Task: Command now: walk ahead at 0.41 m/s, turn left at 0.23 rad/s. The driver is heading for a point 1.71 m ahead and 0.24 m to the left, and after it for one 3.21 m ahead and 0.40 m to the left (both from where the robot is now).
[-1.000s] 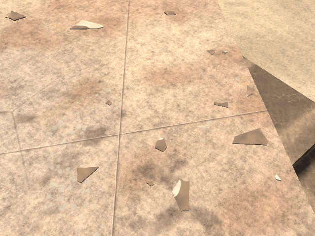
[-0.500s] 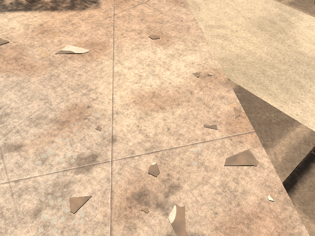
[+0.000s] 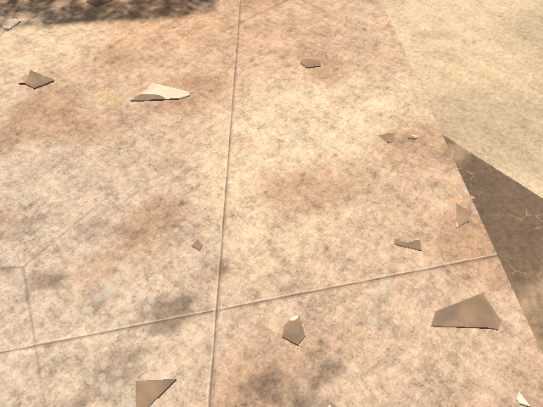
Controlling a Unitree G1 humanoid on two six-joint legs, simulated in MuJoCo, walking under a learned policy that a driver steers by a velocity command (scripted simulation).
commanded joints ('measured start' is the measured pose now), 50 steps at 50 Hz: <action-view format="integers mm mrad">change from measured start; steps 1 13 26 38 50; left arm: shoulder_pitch -75 106 -150 -185 -67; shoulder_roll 142 98 142 208 115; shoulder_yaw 22 -12 19 45 8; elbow -63 -123 -232 -290 -265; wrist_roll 6 17 5 28 14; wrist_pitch -21 4 78 45 49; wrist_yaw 13 30 69 39 18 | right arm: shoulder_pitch -56 114 -100 -44 -7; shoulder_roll -10 -253 -179 -184 -151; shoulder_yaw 10 -44 -39 -46 -11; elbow -75 -173 -288 -293 -273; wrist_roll -4 -25 -18 -13 -36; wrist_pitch -1 23 90 94 106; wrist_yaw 9 35 -22 -13 -11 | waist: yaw -25 -61 -18 -38 22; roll -110 218 68 -204 -35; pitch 82 -457 -126 -17 -92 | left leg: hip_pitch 14 1074 347 132 677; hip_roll -14 282 -14 -226 0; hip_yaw -3 -671 -381 -147 -151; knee -216 -550 -741 24 -597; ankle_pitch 169 799 -148 -386 302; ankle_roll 3 447 210 -48 5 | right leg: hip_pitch -82 -538 -419 -169 -222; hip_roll -228 47 -59 -370 -153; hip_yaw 48 121 164 472 187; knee -112 1213 652 55 257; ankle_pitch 461 -515 -81 182 148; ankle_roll -122 108 120 -187 3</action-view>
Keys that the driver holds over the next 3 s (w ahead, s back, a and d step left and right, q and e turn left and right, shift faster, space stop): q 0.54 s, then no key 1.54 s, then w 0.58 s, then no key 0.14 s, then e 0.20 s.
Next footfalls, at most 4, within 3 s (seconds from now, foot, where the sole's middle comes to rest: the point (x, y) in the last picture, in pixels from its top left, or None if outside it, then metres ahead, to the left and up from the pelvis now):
0.22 left None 0.29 0.13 -0.78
0.68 right None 0.31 -0.10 -0.78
0.98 left None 0.18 0.14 -0.78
2.76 left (188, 386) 0.56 0.28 -0.78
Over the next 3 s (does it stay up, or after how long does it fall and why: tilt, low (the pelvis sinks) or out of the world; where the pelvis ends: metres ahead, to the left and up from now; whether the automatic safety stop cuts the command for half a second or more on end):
stays up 0.49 0.16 -0.01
